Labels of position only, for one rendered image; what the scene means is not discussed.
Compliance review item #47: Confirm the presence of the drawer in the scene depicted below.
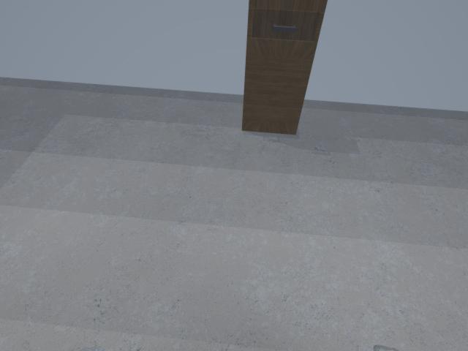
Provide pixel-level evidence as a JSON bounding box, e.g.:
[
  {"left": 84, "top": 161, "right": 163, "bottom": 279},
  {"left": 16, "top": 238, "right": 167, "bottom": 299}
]
[{"left": 252, "top": 7, "right": 320, "bottom": 41}]

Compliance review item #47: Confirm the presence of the cabinet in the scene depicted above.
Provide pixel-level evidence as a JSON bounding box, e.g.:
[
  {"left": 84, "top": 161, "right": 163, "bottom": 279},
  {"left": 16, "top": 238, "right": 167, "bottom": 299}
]
[{"left": 242, "top": 0, "right": 328, "bottom": 135}]

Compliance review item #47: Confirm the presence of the handle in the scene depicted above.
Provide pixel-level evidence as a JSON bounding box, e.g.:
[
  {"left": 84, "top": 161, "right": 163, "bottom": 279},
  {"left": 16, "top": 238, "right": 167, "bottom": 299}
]
[{"left": 273, "top": 24, "right": 296, "bottom": 32}]

